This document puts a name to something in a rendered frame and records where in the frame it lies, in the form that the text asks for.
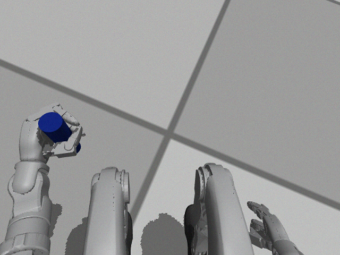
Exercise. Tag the left robot arm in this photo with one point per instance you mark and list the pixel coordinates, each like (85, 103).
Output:
(28, 227)

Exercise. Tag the right robot foot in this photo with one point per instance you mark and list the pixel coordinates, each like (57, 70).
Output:
(189, 228)

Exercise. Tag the can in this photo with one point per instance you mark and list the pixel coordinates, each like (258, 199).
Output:
(53, 125)

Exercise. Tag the right robot arm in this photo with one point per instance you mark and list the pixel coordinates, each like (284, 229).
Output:
(285, 247)

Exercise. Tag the right robot hand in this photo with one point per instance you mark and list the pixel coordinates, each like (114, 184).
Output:
(264, 234)

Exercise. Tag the left robot hand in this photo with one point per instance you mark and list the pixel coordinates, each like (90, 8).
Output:
(34, 144)

